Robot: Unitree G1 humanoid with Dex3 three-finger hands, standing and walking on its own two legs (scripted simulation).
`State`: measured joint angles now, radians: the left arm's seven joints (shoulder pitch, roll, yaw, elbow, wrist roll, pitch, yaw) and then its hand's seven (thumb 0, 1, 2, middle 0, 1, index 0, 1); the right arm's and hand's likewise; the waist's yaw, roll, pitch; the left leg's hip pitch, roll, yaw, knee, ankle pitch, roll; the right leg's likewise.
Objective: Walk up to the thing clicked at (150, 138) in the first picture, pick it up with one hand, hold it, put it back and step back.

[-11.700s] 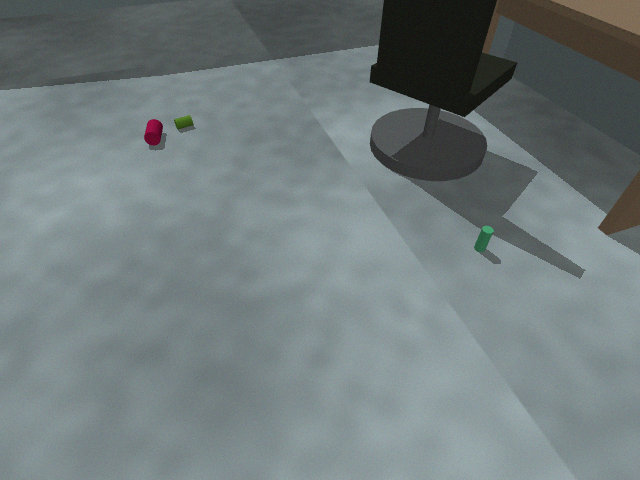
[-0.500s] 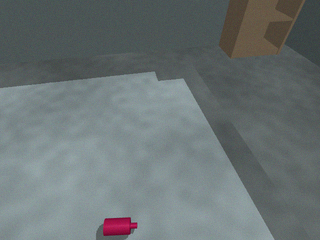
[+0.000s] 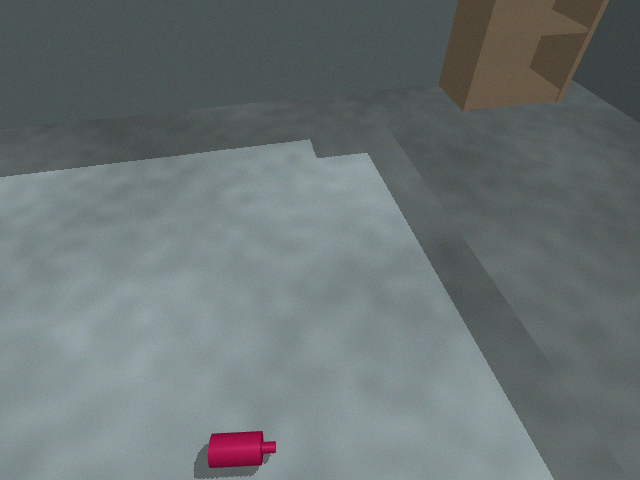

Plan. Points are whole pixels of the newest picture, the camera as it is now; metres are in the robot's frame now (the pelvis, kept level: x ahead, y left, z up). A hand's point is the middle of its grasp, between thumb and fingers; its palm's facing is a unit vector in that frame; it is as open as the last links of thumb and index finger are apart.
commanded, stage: stand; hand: left
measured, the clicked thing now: (243, 448) +0.41 +0.21 -0.74
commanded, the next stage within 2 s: none
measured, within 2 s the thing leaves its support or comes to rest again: neither
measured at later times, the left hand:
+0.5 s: hand out of the picture +0.07 +0.27 -0.15, palm faces +0.00 -0.93 -0.36, open 7.4 cm
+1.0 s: hand out of the picture +0.07 +0.27 -0.16, palm faces +0.01 -0.94 -0.35, open 7.4 cm
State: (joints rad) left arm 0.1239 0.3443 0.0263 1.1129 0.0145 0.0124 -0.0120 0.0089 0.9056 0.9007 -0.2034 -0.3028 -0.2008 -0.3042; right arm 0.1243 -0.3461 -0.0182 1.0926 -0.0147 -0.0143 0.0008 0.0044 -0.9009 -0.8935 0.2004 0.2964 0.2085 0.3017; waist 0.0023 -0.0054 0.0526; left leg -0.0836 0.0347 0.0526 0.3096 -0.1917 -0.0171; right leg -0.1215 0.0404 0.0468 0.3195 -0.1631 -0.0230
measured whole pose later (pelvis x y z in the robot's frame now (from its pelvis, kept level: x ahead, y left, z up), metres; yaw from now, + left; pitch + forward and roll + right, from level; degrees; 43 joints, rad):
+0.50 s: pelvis +0.01 +0.01 +0.00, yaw +2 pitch -2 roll +0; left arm 0.11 0.36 0.00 1.13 0.01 -0.01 0.00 0.01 0.91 0.90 -0.20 -0.30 -0.20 -0.30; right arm 0.13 -0.34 0.00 1.13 -0.02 -0.01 0.01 0.00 -0.90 -0.89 0.20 0.30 0.21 0.30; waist 0.00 0.00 0.04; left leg -0.08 0.02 0.03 0.29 -0.18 -0.01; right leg -0.10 0.02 0.02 0.29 -0.16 -0.01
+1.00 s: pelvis +0.01 +0.01 +0.00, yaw +2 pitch -1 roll +0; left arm 0.12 0.35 0.00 1.13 0.01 -0.01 0.01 0.01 0.91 0.90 -0.20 -0.30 -0.20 -0.30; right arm 0.11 -0.35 0.00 1.12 -0.02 -0.01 0.00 0.00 -0.90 -0.89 0.20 0.30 0.21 0.30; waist 0.00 0.00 0.04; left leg -0.07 0.01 0.02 0.29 -0.19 0.00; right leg -0.09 0.01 0.02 0.29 -0.17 0.00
